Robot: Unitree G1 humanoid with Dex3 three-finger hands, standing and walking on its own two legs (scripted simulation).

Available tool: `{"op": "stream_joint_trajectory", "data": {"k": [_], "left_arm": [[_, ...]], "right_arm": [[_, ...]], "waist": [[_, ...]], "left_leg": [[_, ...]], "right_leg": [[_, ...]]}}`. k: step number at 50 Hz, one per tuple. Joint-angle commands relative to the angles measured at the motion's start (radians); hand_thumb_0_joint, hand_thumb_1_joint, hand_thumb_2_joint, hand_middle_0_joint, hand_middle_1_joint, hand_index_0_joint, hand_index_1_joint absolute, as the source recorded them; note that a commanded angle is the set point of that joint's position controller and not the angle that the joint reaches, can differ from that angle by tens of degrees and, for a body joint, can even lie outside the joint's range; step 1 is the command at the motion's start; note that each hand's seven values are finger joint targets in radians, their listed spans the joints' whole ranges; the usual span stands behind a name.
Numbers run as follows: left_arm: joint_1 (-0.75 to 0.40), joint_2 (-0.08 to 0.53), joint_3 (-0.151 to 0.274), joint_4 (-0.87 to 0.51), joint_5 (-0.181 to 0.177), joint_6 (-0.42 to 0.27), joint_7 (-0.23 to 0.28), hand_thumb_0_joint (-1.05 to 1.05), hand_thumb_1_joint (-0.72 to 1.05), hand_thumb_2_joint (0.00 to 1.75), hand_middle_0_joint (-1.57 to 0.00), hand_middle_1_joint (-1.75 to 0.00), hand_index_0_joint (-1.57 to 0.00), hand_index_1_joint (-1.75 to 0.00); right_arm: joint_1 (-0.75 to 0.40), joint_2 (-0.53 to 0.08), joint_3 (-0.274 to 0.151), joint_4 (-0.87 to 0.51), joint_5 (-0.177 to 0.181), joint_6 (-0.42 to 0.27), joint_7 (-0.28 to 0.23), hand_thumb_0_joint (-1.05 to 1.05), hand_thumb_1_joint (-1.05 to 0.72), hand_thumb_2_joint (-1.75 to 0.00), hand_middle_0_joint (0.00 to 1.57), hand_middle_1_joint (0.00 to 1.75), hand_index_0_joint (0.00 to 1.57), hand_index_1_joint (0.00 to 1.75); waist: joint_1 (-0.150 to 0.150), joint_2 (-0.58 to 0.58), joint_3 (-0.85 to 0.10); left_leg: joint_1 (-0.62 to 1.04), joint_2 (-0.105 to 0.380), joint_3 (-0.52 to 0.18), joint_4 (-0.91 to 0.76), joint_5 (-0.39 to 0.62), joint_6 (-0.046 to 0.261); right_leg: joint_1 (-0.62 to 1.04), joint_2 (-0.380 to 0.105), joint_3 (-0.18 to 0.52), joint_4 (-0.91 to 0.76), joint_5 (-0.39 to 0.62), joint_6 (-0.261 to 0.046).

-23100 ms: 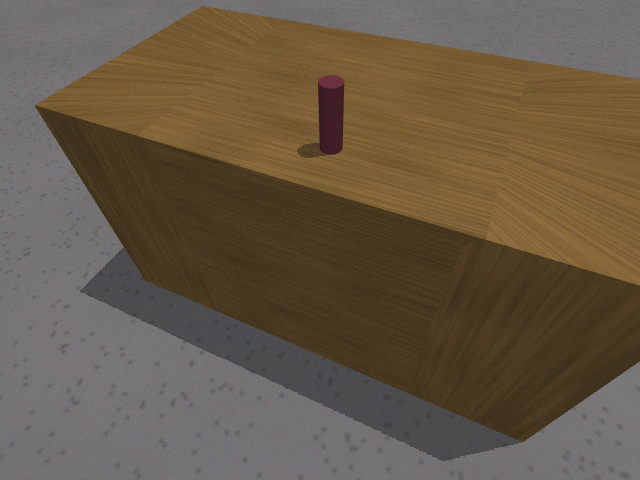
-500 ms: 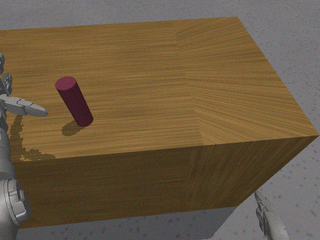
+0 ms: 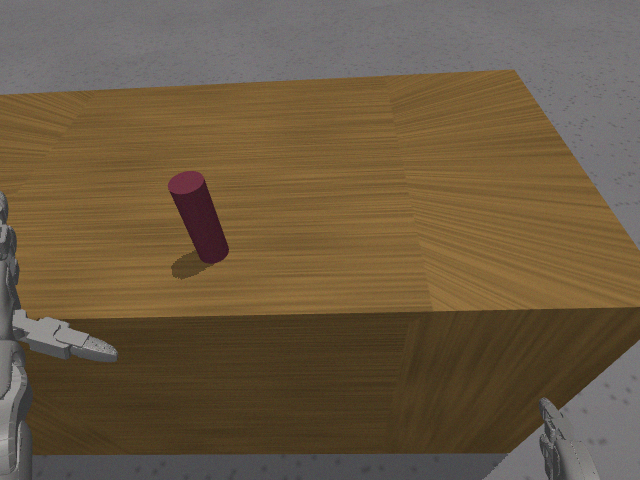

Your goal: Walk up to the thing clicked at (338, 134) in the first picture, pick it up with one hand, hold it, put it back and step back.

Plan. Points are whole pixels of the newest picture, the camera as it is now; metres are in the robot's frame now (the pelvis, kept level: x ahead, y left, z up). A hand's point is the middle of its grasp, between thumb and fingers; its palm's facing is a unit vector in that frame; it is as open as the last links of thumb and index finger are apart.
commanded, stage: sink last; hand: left
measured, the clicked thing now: (201, 220) +0.46 +0.21 +0.07
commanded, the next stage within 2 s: home in 0.52 s
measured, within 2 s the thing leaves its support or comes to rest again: neither
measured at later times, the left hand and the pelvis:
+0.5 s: hand (43, 420) +0.16 +0.25 +0.15, palm faces +0.41 -0.79 -0.46, open 17.4 cm; pelvis -0.02 -0.02 +0.00, yaw +2 degrees
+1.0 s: hand (139, 468) +0.15 +0.22 +0.02, palm faces +0.25 -0.92 -0.31, open 17.5 cm; pelvis -0.02 -0.01 +0.00, yaw +1 degrees
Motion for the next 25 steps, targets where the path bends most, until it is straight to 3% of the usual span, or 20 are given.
{"op": "stream_joint_trajectory", "data": {"k": [1, 2, 3, 5, 7, 10, 12, 13, 14, 16, 18, 20, 21, 22, 23, 25], "left_arm": [[-0.034, 0.241, 0.133, -0.483, -0.026, -0.103, 0.053, 0.0, -0.52, 0.0, -0.06, -0.04, -0.07, -0.03], [0.024, 0.23, 0.139, -0.52, -0.027, -0.113, 0.056, 0.0, -0.52, 0.0, -0.05, -0.05, -0.06, -0.04], [0.078, 0.204, 0.128, -0.525, -0.028, -0.117, 0.057, 0.0, -0.52, 0.0, -0.06, -0.05, -0.06, -0.04], [0.176, 0.144, 0.087, -0.561, -0.028, -0.13, 0.051, 0.0, -0.53, 0.01, -0.06, -0.05, -0.06, -0.04], [0.243, 0.139, 0.097, -0.619, -0.028, -0.147, 0.048, 0.0, -0.53, 0.01, -0.06, -0.05, -0.07, -0.05], [0.356, 0.13, 0.105, -0.652, -0.029, -0.171, 0.044, 0.0, -0.52, 0.01, -0.06, -0.06, -0.07, -0.05], [0.421, 0.101, 0.085, -0.66, -0.031, -0.182, 0.039, 0.0, -0.51, 0.0, -0.05, -0.05, -0.06, -0.04], [0.399, 0.116, 0.103, -0.691, -0.032, -0.192, 0.037, 0.0, -0.51, 0.01, -0.05, -0.06, -0.06, -0.05], [0.377, 0.105, 0.095, -0.681, -0.028, -0.197, 0.037, 0.0, -0.52, 0.01, -0.06, -0.06, -0.07, -0.04], [0.367, 0.099, 0.09, -0.649, -0.028, -0.208, 0.039, 0.0, -0.54, 0.01, -0.06, -0.06, -0.07, -0.05], [0.372, 0.107, 0.106, -0.621, -0.029, -0.221, 0.039, 0.0, -0.54, 0.02, -0.06, -0.06, -0.06, -0.05], [0.358, 0.131, 0.13, -0.628, -0.026, -0.236, 0.039, 0.0, -0.53, 0.02, -0.05, -0.06, -0.06, -0.05], [0.38, 0.132, 0.141, -0.614, -0.024, -0.246, 0.04, 0.0, -0.53, 0.02, -0.05, -0.05, -0.06, -0.05], [0.365, 0.136, 0.142, -0.609, -0.023, -0.25, 0.04, 0.0, -0.53, 0.02, -0.06, -0.06, -0.06, -0.05], [0.376, 0.138, 0.151, -0.612, -0.024, -0.26, 0.043, 0.0, -0.54, 0.02, -0.06, -0.06, -0.06, -0.05], [0.393, 0.136, 0.151, -0.577, -0.023, -0.269, 0.042, 0.0, -0.54, 0.02, -0.06, -0.06, -0.06, -0.05]], "right_arm": [[-0.045, -0.134, -0.085, -0.169, 0.0, -0.045, -0.028, 0.0, 0.54, -0.05, 0.06, 0.05, 0.05, 0.05], [-0.033, -0.1, -0.061, -0.156, -0.002, -0.042, -0.026, 0.0, 0.54, -0.05, 0.06, 0.05, 0.05, 0.05], [-0.041, -0.119, -0.081, -0.178, -0.005, -0.043, -0.032, 0.0, 0.54, -0.05, 0.06, 0.05, 0.05, 0.05], [-0.029, -0.091, -0.064, -0.147, -0.007, -0.042, -0.031, 0.0, 0.53, -0.05, 0.06, 0.05, 0.05, 0.05], [-0.044, -0.123, -0.099, -0.192, -0.01, -0.048, -0.035, 0.0, 0.53, -0.05, 0.06, 0.05, 0.05, 0.05], [-0.018, -0.11, -0.097, -0.2, -0.012, -0.054, -0.033, 0.0, 0.53, -0.05, 0.06, 0.05, 0.05, 0.05], [-0.012, -0.122, -0.12, -0.191, -0.011, -0.059, -0.036, 0.0, 0.53, -0.05, 0.06, 0.05, 0.05, 0.05], [-0.001, -0.12, -0.126, -0.174, -0.013, -0.063, -0.036, 0.0, 0.54, -0.05, 0.06, 0.05, 0.05, 0.05], [-0.001, -0.12, -0.12, -0.195, -0.016, -0.068, -0.037, 0.0, 0.53, -0.05, 0.06, 0.05, 0.05, 0.05], [-0.014, -0.107, -0.1, -0.231, -0.013, -0.079, -0.04, 0.0, 0.52, -0.05, 0.06, 0.05, 0.05, 0.05], [-0.013, -0.12, -0.115, -0.219, -0.016, -0.089, -0.048, 0.0, 0.52, -0.05, 0.06, 0.05, 0.05, 0.05], [0.005, -0.114, -0.121, -0.174, -0.021, -0.098, -0.049, 0.0, 0.53, -0.05, 0.06, 0.05, 0.05, 0.05], [-0.017, -0.113, -0.115, -0.206, -0.024, -0.107, -0.047, 0.0, 0.53, -0.05, 0.06, 0.05, 0.05, 0.05], [-0.006, -0.117, -0.115, -0.232, -0.024, -0.113, -0.048, 0.0, 0.52, -0.05, 0.06, 0.05, 0.05, 0.05], [-0.02, -0.097, -0.088, -0.238, -0.025, -0.116, -0.045, 0.0, 0.52, -0.05, 0.06, 0.05, 0.05, 0.05], [-0.002, -0.107, -0.112, -0.188, -0.024, -0.119, -0.047, 0.0, 0.52, -0.05, 0.06, 0.05, 0.05, 0.05]], "waist": [[0.014, 0.024, -0.144], [0.024, 0.045, -0.12], [0.014, 0.017, -0.11], [0.019, 0.01, -0.063], [0.018, 0.006, -0.078], [0.022, -0.037, -0.034], [0.018, -0.044, 0.006], [0.016, -0.032, 0.014], [-0.001, -0.041, 0.007], [0.0, -0.063, 0.024], [0.006, -0.098, 0.058], [0.022, -0.043, 0.068], [0.03, -0.049, 0.041], [0.021, -0.07, 0.03], [0.038, -0.062, 0.016], [0.035, -0.044, 0.032]], "left_leg": [[0.157, -0.025, 0.039, -0.122, 0.293, 0.003], [0.144, -0.029, 0.045, -0.121, 0.284, 0.003], [0.144, -0.028, 0.046, -0.118, 0.281, 0.005], [0.133, -0.031, 0.048, -0.126, 0.255, 0.008], [0.141, -0.03, 0.044, -0.13, 0.242, 0.008], [0.117, -0.036, 0.046, -0.127, 0.199, 0.015], [0.107, -0.04, 0.054, -0.13, 0.164, 0.018], [0.103, -0.042, 0.055, -0.128, 0.143, 0.019], [0.113, -0.042, 0.054, -0.133, 0.128, 0.021], [0.105, -0.044, 0.053, -0.139, 0.08, 0.023], [0.093, -0.05, 0.052, -0.143, 0.03, 0.026], [0.081, -0.055, 0.054, -0.146, 0.008, 0.023], [0.09, -0.056, 0.056, -0.141, 0.027, 0.021], [0.092, -0.056, 0.054, -0.138, 0.032, 0.025], [0.093, -0.057, 0.054, -0.135, 0.055, 0.025], [0.1, -0.057, 0.055, -0.137, 0.08, 0.023]], "right_leg": [[0.061, 0.035, -0.074, -0.08, 0.263, -0.04], [0.052, 0.032, -0.072, -0.084, 0.258, -0.039], [0.049, 0.032, -0.071, -0.085, 0.259, -0.037], [0.036, 0.031, -0.072, -0.085, 0.241, -0.036], [0.037, 0.032, -0.075, -0.082, 0.223, -0.038], [0.03, 0.027, -0.075, -0.097, 0.186, -0.032], [0.005, 0.023, -0.072, -0.105, 0.164, -0.029], [-0.007, 0.022, -0.07, -0.109, 0.142, -0.028], [-0.011, 0.021, -0.067, -0.109, 0.129, -0.027], [-0.023, 0.019, -0.064, -0.126, 0.075, -0.026], [-0.041, 0.013, -0.056, -0.146, 0.014, -0.021], [-0.046, 0.006, -0.048, -0.146, -0.017, -0.026], [-0.027, 0.002, -0.043, -0.148, -0.006, -0.025], [-0.019, 0.001, -0.044, -0.149, 0.003, -0.022], [0.01, -0.002, -0.044, -0.147, 0.029, -0.021], [0.004, -0.007, -0.034, -0.148, 0.06, -0.02]]}}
